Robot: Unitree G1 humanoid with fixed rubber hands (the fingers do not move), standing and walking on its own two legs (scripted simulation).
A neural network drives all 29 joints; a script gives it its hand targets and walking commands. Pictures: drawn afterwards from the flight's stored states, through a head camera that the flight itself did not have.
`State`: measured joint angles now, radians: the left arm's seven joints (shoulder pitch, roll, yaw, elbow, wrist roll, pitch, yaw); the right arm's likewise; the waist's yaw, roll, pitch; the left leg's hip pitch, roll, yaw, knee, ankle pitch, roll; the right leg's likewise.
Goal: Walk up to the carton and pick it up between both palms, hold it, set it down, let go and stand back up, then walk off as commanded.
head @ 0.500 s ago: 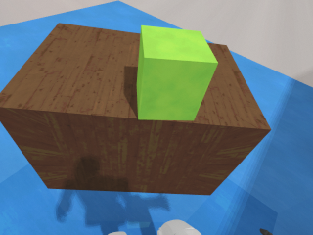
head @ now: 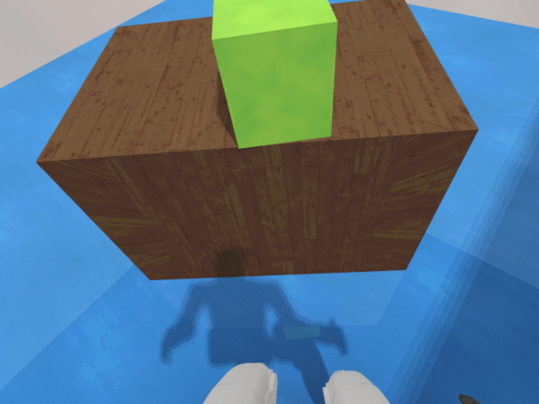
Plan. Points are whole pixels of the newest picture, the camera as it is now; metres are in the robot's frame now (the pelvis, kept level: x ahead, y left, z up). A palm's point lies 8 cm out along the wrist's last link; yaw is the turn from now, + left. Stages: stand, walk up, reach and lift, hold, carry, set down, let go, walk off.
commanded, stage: walk off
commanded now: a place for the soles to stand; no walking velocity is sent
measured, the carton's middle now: (275, 67) +0.73 -0.02 +0.08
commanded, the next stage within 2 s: stand in 1.62 s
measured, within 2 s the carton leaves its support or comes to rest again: neither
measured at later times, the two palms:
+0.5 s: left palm out of the picture -0.05 +0.30 -0.15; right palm out of the picture -0.09 -0.32 -0.07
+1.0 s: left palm out of the picture -0.09 +0.27 -0.09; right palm out of the picture -0.08 -0.33 -0.10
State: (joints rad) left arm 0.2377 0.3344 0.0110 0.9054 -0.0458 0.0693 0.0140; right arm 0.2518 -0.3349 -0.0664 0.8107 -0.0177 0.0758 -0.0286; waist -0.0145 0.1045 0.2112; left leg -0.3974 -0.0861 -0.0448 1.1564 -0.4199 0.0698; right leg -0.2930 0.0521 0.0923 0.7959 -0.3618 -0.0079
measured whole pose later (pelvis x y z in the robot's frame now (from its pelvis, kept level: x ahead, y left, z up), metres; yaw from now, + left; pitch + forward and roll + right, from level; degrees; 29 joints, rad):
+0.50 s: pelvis -0.13 +0.00 -0.01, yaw -2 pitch -9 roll -1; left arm 0.24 0.46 0.02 0.85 -0.05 0.08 0.02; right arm 0.24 -0.34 -0.07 0.81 -0.03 0.02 -0.03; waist -0.01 -0.13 0.24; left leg -0.37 0.01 -0.01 0.83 -0.32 0.06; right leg -0.29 0.09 0.17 1.14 -0.47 0.02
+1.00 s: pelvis -0.16 -0.03 +0.00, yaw +0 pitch -5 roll +0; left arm 0.22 0.38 0.02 0.88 -0.05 -0.02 0.00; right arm 0.24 -0.35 -0.07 0.81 -0.02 -0.02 0.00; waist -0.01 0.02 0.15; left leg -0.33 -0.04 -0.05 0.77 -0.35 0.03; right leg -0.25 0.01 0.05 0.77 -0.43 0.00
